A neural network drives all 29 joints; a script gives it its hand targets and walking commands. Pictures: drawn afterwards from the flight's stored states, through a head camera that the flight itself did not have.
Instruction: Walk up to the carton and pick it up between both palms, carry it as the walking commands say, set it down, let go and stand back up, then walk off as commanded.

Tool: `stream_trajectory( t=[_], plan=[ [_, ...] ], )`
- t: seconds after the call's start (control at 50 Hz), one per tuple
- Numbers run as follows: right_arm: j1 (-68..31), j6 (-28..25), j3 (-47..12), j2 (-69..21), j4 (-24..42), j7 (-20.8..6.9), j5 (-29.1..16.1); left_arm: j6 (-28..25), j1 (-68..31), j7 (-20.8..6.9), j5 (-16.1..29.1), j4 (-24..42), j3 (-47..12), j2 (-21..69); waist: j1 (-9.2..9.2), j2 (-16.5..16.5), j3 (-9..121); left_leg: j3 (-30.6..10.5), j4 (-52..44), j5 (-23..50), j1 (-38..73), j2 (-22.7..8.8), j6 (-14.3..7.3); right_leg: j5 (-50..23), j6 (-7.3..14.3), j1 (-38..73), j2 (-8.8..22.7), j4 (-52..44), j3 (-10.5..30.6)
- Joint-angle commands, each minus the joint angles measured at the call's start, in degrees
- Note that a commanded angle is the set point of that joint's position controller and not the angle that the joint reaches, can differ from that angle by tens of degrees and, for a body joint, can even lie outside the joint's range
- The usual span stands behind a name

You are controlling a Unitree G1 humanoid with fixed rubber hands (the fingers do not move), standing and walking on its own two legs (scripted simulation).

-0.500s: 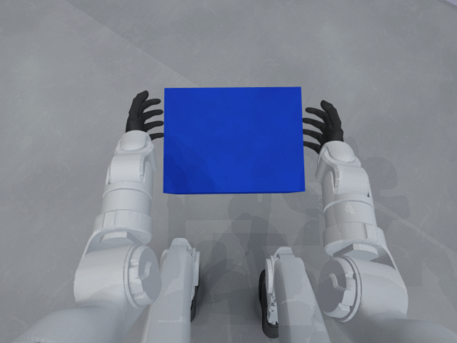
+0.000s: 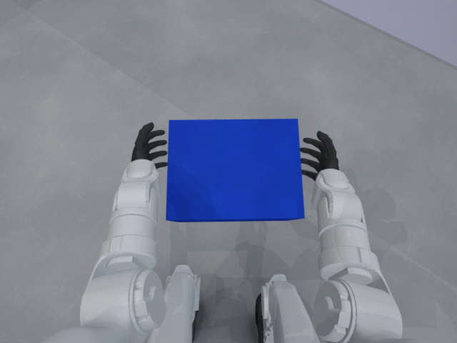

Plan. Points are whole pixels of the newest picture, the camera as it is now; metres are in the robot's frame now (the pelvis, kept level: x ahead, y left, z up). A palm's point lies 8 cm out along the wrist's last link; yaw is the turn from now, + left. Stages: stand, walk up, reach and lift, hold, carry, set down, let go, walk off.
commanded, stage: reach and lift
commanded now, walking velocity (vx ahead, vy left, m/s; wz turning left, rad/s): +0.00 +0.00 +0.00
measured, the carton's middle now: (233, 174) +0.43 +0.01 -0.12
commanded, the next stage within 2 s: none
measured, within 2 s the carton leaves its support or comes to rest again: neither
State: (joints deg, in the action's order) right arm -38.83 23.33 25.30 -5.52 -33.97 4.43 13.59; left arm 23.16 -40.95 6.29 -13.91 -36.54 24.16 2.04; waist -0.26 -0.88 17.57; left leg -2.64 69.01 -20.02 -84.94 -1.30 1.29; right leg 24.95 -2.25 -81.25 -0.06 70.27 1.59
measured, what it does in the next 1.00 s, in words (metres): rises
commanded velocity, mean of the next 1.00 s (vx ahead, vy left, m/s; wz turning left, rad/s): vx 0.00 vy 0.00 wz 0.00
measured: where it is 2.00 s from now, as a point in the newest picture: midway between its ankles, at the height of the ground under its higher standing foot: (226, 331)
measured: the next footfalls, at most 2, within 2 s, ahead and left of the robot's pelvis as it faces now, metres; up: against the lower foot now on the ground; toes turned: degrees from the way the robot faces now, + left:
none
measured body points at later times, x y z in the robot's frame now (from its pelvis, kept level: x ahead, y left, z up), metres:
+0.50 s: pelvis +0.02 +0.00 +0.07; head +0.15 +0.02 +0.51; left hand +0.41 +0.18 +0.03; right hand +0.40 -0.16 +0.04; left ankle +0.09 +0.13 -0.61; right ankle +0.06 -0.14 -0.61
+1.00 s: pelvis +0.04 +0.01 +0.12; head +0.10 +0.02 +0.57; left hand +0.39 +0.18 +0.11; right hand +0.38 -0.16 +0.12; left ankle +0.09 +0.13 -0.61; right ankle +0.06 -0.14 -0.61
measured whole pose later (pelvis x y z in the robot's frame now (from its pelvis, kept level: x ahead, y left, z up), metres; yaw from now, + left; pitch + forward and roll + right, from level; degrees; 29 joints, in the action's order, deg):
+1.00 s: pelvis +0.04 +0.01 +0.12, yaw +2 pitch +13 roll -1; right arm -21.1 28.5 23.7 -8.6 -21.7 -4.4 18.4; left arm 27.8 -24.0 0.5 -17.4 -26.8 20.2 6.4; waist -1.4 -1.3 7.8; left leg -1.7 30.7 -9.6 -34.6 -0.5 0.7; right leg 13.6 -2.3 -30.9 1.7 31.0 1.4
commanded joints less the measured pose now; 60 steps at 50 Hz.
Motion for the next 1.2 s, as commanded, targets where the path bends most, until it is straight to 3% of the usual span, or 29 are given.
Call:
stream_trajectory(
  t=[0.0,0.48,0.72,1.0,1.18],
  plan=[
    [-36.28,-1.73,-30.89,-55.08,0.16,-24.52,-10.61,-0.56,-31.09,-26.34,9.91,-2.43,-29.59,57.71,0.30,2.74,40.88,4.09,-8.51,9.10,36.06,8.99,-0.90,-9.74,2.12,17.40,-9.01,-10.86,-4.49],
    [-24.51,-0.23,-33.04,-55.09,5.06,-25.70,-7.92,0.57,-20.42,-28.34,7.55,0.65,-30.28,57.84,-0.90,2.43,28.94,2.51,-25.18,16.17,52.63,8.63,-1.34,-18.74,2.23,39.09,-7.07,-28.36,-2.20],
    [-17.05,1.00,-36.08,-54.58,9.66,-25.48,-8.08,1.45,-13.96,-27.66,8.13,5.56,-35.21,58.87,-1.22,2.07,25.14,0.96,-32.35,24.08,64.90,8.59,-0.87,-26.27,2.09,48.64,-7.06,-35.20,-1.77],
    [-13.58,4.10,-35.49,-52.80,10.88,-25.75,-8.01,4.14,-11.02,-26.97,8.19,8.10,-36.90,58.80,-0.97,2.68,14.02,0.32,-42.75,20.18,75.67,7.61,-0.44,-22.26,2.42,57.60,-6.69,-44.74,-1.51],
    [-10.88,6.65,-37.95,-52.46,14.58,-25.59,-9.45,6.75,-7.68,-27.16,9.16,13.59,-38.02,56.82,-0.03,0.98,7.80,0.70,-48.51,19.65,81.69,7.32,-1.01,-20.92,2.39,64.25,-6.48,-50.77,-0.96]
  ],
)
